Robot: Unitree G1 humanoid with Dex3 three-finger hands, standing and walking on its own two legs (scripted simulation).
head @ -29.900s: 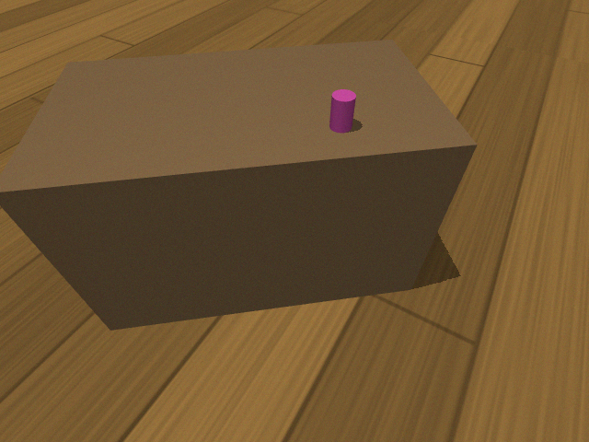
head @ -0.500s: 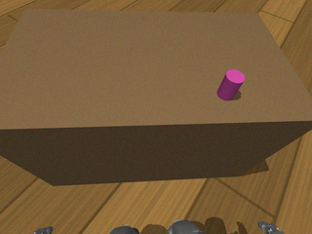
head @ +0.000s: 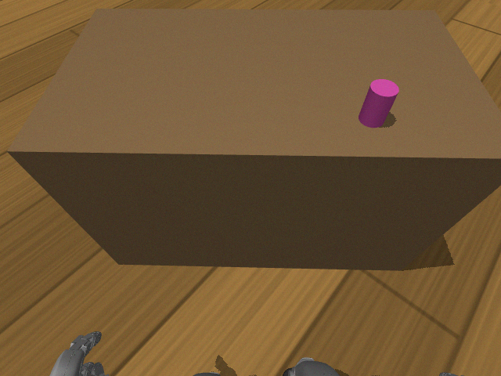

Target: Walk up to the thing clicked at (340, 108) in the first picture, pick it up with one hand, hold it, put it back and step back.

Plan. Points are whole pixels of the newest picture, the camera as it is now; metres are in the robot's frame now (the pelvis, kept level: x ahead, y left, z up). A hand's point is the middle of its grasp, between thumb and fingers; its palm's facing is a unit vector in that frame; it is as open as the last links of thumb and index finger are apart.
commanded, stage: step back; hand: right
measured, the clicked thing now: (377, 104) +0.67 -0.27 -0.01
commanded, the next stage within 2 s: none
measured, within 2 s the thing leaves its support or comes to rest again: neither
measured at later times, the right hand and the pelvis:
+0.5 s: hand out of the picture -0.05 -0.30 -0.14, palm faces +0.03 +0.91 -0.40, open 7.4 cm; pelvis -0.16 -0.02 +0.00, yaw -5 degrees
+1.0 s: hand out of the picture -0.22 -0.30 -0.13, palm faces +0.00 +0.90 -0.43, open 7.4 cm; pelvis -0.33 -0.03 +0.00, yaw -4 degrees
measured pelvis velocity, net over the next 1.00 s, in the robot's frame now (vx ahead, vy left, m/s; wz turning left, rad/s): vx -0.33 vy -0.03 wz -0.07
